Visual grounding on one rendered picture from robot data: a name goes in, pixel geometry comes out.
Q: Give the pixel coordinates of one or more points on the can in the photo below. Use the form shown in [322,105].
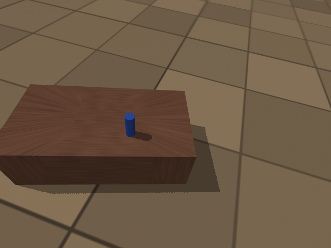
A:
[130,124]

